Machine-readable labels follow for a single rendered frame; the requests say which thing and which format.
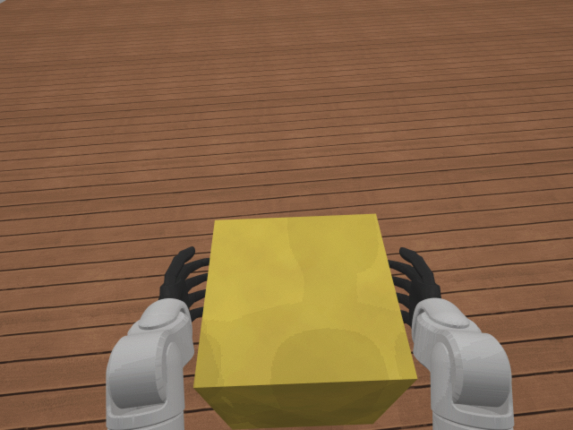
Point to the robot right forearm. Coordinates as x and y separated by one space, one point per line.
471 382

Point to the carton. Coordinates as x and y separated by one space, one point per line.
301 324

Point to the robot left forearm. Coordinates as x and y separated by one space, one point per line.
144 378

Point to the left robot hand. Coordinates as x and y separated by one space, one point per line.
177 286

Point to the right robot hand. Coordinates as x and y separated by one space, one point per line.
422 285

